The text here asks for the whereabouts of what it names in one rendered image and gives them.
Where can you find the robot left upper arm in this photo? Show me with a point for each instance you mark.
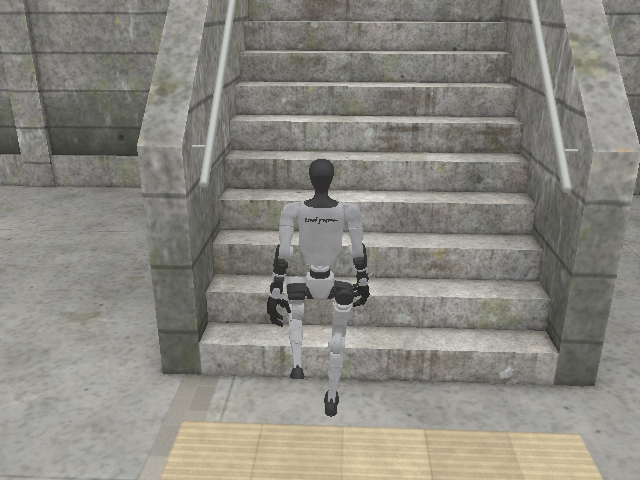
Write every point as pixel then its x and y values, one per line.
pixel 286 228

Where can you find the left robot shin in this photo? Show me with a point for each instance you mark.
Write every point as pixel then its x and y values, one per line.
pixel 296 337

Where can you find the right robot hand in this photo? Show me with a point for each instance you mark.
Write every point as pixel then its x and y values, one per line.
pixel 363 291

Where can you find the robot head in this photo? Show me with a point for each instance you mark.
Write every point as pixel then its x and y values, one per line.
pixel 321 173

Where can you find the left robot hand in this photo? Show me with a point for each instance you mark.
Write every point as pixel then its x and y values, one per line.
pixel 271 310

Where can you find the left robot forearm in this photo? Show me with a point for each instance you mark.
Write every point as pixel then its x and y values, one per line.
pixel 278 276

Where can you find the right robot forearm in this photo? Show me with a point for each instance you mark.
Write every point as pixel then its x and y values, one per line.
pixel 361 269

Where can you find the robot right upper arm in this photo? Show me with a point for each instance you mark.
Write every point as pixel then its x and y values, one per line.
pixel 352 213

